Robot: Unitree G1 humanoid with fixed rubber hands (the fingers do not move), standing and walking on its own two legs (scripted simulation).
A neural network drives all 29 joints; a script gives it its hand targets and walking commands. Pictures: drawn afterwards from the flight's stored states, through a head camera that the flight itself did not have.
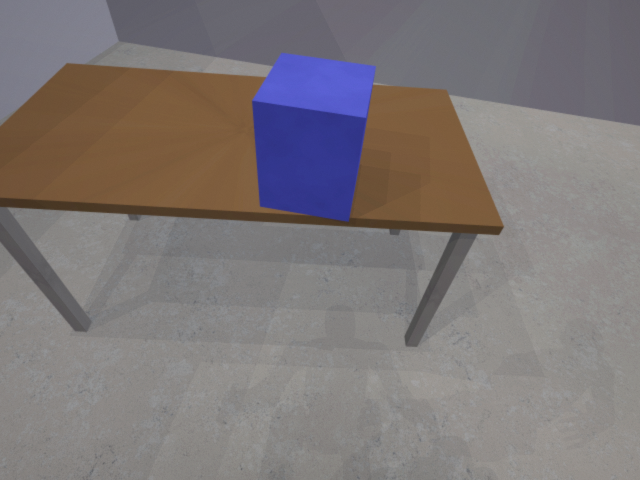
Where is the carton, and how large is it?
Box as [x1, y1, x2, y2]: [252, 53, 375, 221]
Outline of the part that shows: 281,53 252,100 260,206 348,221 375,66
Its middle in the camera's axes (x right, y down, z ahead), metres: -0.01 -0.23 +0.82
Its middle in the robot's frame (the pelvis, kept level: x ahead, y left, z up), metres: +0.77 +0.00 +0.01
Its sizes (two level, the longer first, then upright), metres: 0.210 0.200 0.250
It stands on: a table, 0.64 m high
